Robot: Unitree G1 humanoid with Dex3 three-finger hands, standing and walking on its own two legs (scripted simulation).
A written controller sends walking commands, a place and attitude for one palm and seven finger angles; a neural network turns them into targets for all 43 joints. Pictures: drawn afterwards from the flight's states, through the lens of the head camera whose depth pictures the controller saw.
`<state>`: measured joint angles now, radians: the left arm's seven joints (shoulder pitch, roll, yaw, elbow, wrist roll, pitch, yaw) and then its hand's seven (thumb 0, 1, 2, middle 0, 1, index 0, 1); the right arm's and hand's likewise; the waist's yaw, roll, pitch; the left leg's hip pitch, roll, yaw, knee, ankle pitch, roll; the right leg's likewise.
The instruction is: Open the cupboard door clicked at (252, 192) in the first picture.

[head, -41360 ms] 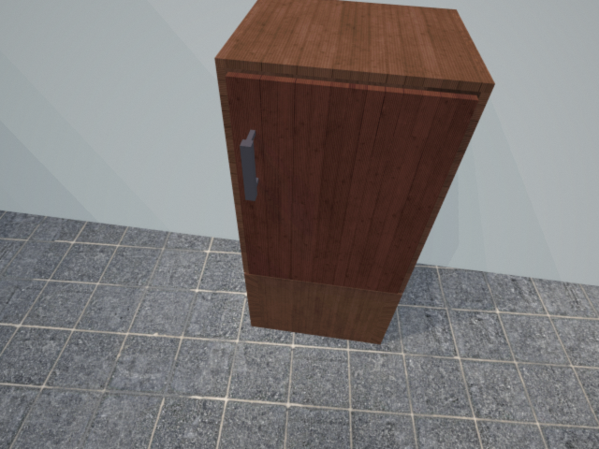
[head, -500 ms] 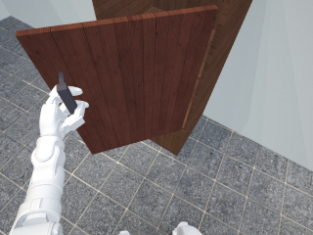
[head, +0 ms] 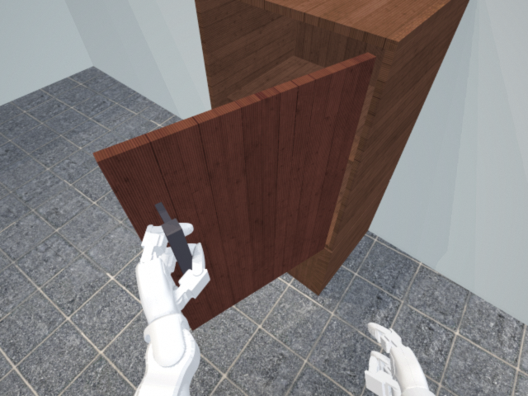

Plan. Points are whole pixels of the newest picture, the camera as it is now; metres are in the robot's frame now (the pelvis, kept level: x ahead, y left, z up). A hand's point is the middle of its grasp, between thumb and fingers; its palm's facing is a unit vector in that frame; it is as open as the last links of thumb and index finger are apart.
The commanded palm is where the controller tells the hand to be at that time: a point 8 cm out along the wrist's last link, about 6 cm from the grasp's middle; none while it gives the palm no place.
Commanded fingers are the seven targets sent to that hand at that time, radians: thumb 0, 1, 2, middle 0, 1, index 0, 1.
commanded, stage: pull the door open along its arc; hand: left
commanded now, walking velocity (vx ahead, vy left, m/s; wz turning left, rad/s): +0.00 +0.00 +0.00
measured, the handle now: (176, 243) +0.33 +0.15 +0.06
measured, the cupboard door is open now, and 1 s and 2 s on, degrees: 73 78 77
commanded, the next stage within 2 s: open thumb and fingers to let go in 0.02 s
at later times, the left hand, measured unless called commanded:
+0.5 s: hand (214, 276) +0.28 +0.09 +0.06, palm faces +0.43 -0.91 +0.00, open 9.7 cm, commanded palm +0.23 +0.14 +0.05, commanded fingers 0.00 -0.50 0.30 -0.30 -1.20 -0.30 -1.20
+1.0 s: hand (213, 280) +0.27 +0.09 +0.06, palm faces +0.36 -0.93 +0.00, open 14.3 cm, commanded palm +0.23 +0.13 +0.05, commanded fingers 0.00 -0.50 0.30 -0.15 -0.30 -0.15 -0.30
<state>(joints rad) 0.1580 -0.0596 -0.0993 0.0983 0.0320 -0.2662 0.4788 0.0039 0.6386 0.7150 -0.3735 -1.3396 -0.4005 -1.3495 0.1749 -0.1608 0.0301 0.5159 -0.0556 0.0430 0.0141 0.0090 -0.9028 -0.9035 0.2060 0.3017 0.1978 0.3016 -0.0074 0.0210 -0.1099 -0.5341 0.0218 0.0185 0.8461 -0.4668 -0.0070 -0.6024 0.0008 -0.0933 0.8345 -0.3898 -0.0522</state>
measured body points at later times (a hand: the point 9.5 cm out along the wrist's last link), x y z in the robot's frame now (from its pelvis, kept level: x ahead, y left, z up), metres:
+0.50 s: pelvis -0.02 -0.01 +0.00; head +0.01 -0.03 +0.44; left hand +0.25 +0.13 +0.06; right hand +0.16 -0.23 -0.11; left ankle -0.03 +0.12 -0.70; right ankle +0.02 -0.09 -0.70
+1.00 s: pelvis -0.02 +0.01 -0.01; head +0.01 +0.00 +0.44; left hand +0.24 +0.14 +0.06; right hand +0.16 -0.19 -0.11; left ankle -0.03 +0.12 -0.70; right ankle +0.02 -0.09 -0.70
